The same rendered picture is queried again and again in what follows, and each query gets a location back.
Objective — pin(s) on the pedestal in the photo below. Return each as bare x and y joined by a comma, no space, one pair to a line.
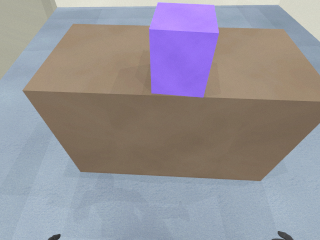
262,98

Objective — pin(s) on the carton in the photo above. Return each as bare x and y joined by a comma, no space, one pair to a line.
182,41

